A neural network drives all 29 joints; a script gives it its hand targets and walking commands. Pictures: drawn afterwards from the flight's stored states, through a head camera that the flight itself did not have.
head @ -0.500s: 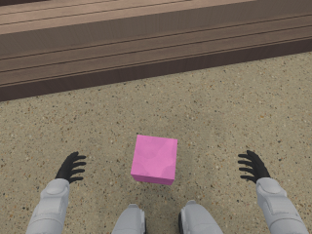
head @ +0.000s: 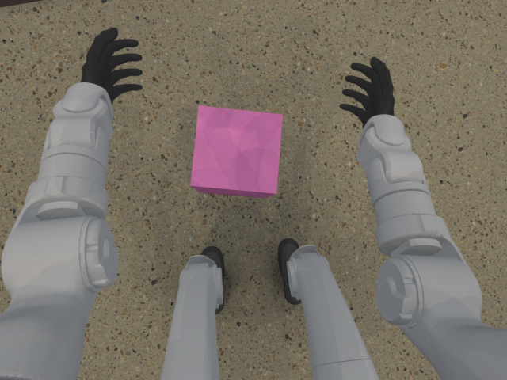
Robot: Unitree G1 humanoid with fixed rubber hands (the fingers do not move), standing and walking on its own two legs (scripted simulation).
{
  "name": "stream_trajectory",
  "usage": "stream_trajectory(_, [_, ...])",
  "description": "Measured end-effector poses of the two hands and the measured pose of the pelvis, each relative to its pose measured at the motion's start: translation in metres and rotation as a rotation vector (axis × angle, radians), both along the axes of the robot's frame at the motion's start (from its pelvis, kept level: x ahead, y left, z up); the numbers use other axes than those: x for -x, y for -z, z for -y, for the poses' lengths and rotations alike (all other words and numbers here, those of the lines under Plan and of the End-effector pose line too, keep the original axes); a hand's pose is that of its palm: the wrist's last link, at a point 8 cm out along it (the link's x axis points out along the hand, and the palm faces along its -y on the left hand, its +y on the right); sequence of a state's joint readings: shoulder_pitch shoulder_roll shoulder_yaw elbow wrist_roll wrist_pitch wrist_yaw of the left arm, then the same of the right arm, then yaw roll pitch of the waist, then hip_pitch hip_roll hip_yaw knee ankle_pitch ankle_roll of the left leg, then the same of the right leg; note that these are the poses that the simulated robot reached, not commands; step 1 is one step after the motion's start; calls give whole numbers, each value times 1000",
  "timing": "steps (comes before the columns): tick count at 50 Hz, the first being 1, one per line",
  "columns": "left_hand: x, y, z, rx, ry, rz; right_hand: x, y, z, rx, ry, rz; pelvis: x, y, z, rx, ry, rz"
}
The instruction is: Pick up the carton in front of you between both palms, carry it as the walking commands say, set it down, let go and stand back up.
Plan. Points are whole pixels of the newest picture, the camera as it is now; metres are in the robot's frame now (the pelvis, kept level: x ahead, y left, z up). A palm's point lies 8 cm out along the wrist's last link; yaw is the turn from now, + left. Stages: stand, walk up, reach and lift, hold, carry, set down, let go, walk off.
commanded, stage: reach and lift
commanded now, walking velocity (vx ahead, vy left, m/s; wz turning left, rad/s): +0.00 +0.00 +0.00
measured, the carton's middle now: (236, 158) +0.49 +0.00 -0.52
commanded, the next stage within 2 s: none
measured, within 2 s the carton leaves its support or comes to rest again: leaves its support in 1.70 s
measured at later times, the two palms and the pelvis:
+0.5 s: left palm (149, 134) +0.51 +0.19 -0.31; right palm (331, 146) +0.46 -0.20 -0.30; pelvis +0.01 -0.01 -0.14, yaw -3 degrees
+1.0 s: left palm (172, 148) +0.52 +0.17 -0.47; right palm (314, 152) +0.47 -0.20 -0.45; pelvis -0.03 -0.01 -0.27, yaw -4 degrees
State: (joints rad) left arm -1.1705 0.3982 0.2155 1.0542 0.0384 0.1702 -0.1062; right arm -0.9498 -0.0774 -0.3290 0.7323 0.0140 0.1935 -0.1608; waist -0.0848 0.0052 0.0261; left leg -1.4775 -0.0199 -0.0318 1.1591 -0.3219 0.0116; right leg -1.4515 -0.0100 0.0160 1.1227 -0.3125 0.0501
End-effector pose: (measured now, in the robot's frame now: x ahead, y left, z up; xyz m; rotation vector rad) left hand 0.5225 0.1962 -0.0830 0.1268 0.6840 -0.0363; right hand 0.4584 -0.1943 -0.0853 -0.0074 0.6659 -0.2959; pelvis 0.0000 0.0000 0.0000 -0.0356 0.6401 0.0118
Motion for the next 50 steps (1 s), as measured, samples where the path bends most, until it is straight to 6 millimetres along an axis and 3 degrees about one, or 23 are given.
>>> stream_trajectory(6, [-17,23,6,12,-3,14,-13,22,-7,-3,3,11,-8,6,-2,7,0,-96])
stream_trajectory(11, [-16,60,8,17,-19,-4,-13,55,-6,-6,6,-12,-18,23,-2,13,5,-174])
stream_trajectory(18, [-2,141,11,7,-42,-38,-7,132,-1,-8,0,-50,-21,75,1,20,15,-258])
stream_trajectory(27, [8,241,6,-5,-51,-13,0,232,3,-11,-19,-44,1,158,8,22,28,-236])
stream_trajectory(34, [6,285,8,1,-61,-10,-3,279,0,-22,-20,-47,20,208,11,20,35,-155])
stream_trajectory(44, [7,351,17,1,-68,-66,-4,347,-6,-28,-42,-110,33,254,11,15,40,-67])
stream_trajectory(50, [5,383,23,10,-60,-51,-16,363,7,-4,-37,-104,31,271,10,18,49,-25])
